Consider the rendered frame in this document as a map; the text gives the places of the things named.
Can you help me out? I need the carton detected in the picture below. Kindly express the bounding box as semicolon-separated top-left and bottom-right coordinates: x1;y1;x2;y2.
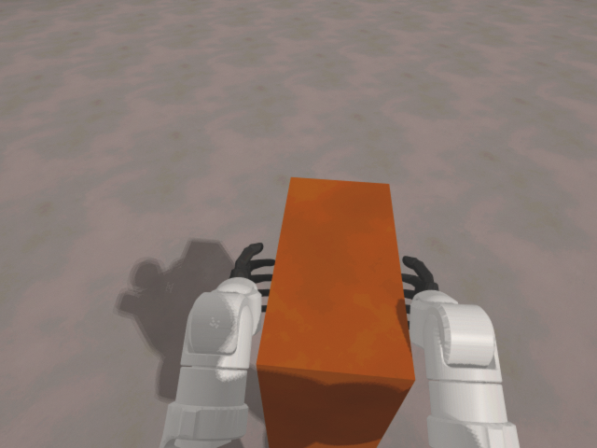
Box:
257;177;415;448

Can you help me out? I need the right robot hand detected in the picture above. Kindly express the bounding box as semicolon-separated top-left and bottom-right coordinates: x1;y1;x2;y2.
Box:
401;256;439;329

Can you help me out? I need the left robot hand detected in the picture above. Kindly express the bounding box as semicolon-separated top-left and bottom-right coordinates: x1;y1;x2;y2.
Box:
229;243;275;313

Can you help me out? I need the right robot forearm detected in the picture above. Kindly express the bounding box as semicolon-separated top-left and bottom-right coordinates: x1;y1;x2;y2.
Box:
410;290;520;448

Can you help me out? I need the left robot forearm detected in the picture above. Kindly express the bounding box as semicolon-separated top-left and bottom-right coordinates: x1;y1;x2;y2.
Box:
160;277;262;448

